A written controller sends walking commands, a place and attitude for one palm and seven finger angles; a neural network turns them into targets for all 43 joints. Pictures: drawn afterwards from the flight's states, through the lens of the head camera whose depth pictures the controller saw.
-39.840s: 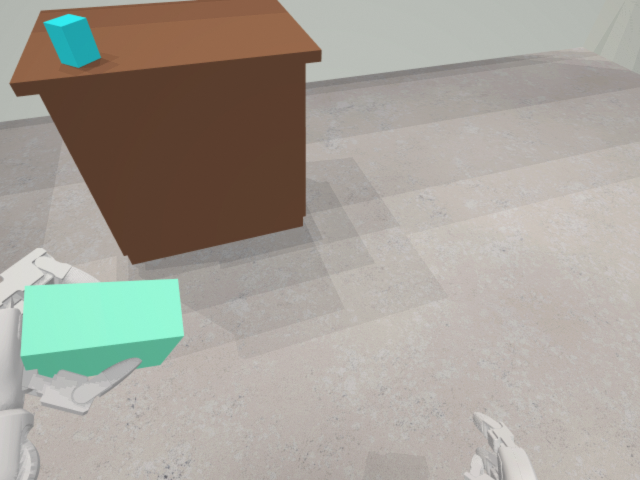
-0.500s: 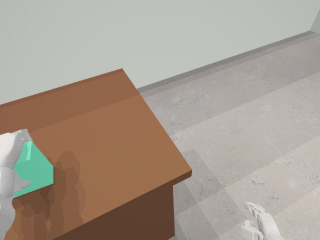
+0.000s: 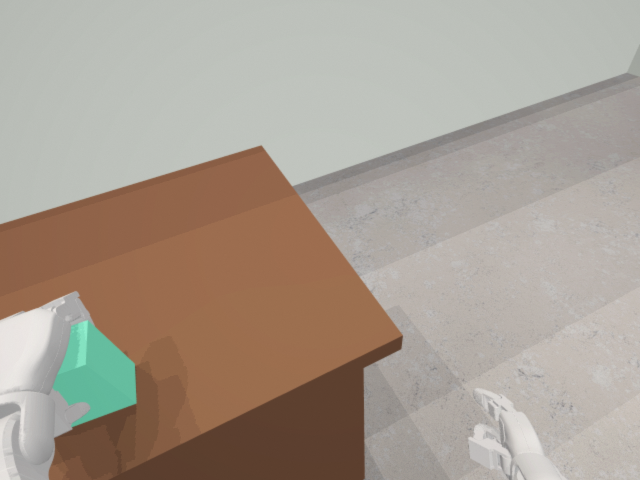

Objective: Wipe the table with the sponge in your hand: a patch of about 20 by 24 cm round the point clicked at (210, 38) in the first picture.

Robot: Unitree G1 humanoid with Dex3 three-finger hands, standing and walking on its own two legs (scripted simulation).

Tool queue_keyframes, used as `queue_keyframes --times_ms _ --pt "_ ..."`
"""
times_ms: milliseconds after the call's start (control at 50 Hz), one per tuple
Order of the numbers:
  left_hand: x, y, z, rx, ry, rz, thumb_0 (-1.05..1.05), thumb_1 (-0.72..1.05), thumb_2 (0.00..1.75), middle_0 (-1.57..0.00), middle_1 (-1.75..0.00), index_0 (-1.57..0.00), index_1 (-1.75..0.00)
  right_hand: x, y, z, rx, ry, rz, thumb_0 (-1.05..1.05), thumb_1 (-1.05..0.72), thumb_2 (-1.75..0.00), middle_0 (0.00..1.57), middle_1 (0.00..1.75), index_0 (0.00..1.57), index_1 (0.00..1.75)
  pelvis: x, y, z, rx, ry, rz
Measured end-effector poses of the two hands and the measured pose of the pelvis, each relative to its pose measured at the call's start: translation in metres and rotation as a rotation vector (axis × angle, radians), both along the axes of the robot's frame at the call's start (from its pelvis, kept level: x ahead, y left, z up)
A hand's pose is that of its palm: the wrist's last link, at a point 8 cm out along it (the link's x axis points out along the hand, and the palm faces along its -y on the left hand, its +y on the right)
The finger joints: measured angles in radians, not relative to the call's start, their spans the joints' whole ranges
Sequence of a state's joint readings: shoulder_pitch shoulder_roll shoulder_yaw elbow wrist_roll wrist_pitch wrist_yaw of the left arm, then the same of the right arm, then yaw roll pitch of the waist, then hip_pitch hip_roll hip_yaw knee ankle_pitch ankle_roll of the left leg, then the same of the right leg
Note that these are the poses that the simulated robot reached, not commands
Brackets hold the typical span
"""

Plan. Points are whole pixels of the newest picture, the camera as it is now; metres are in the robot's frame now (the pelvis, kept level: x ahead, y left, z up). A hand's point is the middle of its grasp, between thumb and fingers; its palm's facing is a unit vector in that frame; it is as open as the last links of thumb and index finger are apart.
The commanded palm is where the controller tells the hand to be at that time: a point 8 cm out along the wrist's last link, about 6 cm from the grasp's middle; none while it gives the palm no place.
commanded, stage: lift the sponge slowly off the table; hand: left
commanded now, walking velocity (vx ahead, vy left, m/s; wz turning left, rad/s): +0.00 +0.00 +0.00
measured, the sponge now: (69, 389) +0.18 +0.33 +0.07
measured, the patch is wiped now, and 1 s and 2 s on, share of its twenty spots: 1.00 1.00 1.00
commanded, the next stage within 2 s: none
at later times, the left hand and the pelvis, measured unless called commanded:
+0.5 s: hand (62, 372) +0.18 +0.31 +0.12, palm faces +0.08 -0.06 -0.99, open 9.8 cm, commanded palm +0.14 +0.30 +0.17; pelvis -0.01 -0.01 +0.00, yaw +0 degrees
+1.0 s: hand (42, 370) +0.17 +0.31 +0.14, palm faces +0.10 -0.04 -0.99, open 9.8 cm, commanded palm +0.14 +0.31 +0.20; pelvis -0.01 -0.03 +0.00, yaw +1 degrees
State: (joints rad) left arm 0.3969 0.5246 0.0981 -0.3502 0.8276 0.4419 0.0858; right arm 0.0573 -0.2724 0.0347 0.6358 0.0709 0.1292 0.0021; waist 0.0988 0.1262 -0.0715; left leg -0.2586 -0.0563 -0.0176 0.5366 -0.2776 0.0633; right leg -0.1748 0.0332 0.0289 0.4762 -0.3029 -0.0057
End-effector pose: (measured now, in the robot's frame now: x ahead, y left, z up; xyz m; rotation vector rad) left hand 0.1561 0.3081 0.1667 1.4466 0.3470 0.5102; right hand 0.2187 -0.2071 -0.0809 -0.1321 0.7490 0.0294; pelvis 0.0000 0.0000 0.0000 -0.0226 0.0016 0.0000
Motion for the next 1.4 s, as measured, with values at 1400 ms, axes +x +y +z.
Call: queue_keyframes --times_ms 1400 --pt "0.011 -0.010 0.048 0.010 -0.012 -0.018 -0.02 -0.52 1.09 -0.74 -1.36 -0.79 -1.37 -0.002 -0.021 0.012 -0.079 -0.061 0.038 0.01 -0.90 -0.90 0.20 0.30 0.20 0.30 -0.024 -0.027 0.004 0.014 -0.077 0.013"
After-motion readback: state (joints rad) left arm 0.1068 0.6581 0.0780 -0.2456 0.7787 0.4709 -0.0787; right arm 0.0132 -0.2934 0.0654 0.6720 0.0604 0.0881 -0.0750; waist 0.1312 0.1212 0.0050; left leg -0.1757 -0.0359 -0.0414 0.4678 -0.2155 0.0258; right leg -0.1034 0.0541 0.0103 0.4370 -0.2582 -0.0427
